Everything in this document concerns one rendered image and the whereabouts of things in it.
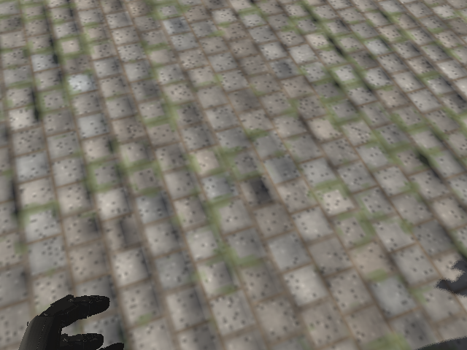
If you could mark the robot left hand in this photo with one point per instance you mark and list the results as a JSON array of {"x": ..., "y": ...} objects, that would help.
[{"x": 44, "y": 331}]

